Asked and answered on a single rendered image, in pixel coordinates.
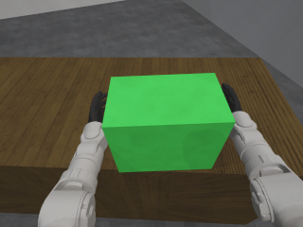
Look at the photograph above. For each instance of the pedestal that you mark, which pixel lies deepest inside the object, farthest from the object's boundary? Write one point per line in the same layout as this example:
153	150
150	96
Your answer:
45	104

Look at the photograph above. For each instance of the carton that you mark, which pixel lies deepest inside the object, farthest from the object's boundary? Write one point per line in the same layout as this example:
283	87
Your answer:
166	122

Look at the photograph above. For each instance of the left robot upper arm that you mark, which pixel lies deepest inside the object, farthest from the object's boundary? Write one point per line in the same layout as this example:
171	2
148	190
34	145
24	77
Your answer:
69	208

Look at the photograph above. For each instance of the right robot upper arm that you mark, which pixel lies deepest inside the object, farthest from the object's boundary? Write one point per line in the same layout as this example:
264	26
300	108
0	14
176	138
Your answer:
278	199

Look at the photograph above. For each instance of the left robot forearm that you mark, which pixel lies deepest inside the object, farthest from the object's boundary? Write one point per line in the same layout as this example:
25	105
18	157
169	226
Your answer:
82	174

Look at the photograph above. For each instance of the right robot forearm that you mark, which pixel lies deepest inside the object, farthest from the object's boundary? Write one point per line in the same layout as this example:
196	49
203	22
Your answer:
257	156

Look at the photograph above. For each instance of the right robot hand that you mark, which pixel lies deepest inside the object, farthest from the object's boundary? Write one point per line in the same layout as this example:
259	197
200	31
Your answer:
231	98

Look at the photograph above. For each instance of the left robot hand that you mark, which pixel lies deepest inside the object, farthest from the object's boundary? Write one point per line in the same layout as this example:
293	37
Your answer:
96	112

